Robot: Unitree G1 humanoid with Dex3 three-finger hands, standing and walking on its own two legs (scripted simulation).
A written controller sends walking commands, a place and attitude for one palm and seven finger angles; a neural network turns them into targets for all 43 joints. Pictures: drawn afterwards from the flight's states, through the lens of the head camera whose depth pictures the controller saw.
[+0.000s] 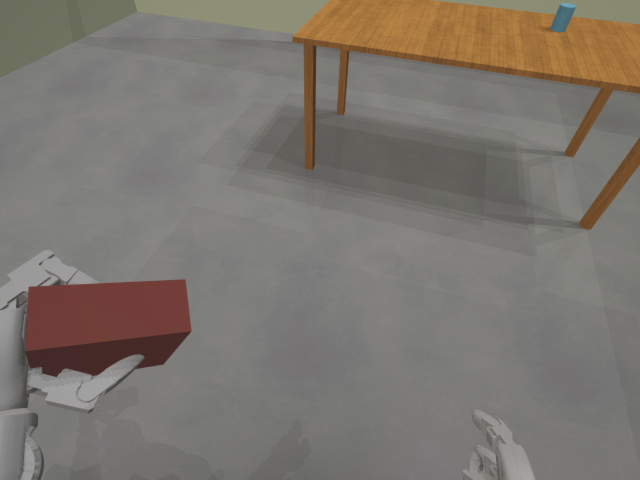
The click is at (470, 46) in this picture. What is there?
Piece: table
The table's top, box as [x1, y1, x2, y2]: [292, 0, 639, 93]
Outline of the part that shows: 292,36 292,41 300,43 639,93 639,24 571,17 564,32 555,32 549,29 554,17 553,14 433,0 330,0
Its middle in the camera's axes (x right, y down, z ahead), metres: +0.70 -0.89 +1.67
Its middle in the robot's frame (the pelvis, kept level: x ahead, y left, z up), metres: +1.87 -0.59 -0.11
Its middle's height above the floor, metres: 0.66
